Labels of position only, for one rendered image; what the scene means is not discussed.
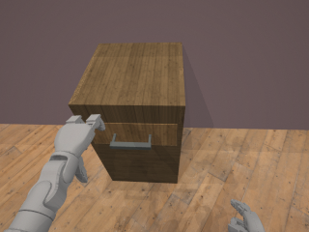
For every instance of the left robot hand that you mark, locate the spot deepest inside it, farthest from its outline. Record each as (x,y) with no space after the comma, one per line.
(75,136)

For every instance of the handle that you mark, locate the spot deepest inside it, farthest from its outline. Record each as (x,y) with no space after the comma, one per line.
(120,145)

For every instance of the robot left forearm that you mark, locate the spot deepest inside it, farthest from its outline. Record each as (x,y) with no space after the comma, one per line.
(47,195)

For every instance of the cabinet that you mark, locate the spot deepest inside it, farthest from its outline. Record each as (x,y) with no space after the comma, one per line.
(135,83)

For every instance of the drawer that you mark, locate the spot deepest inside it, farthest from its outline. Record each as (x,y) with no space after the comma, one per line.
(161,134)

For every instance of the right robot hand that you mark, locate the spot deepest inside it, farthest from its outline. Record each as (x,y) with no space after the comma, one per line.
(250,223)

